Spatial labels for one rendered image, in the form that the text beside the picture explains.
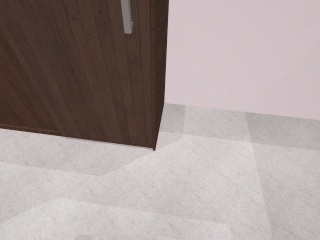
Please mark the handle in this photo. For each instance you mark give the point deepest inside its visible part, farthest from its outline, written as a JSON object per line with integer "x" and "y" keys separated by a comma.
{"x": 126, "y": 15}

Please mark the wardrobe door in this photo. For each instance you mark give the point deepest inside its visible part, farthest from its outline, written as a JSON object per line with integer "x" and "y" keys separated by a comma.
{"x": 94, "y": 79}
{"x": 20, "y": 103}

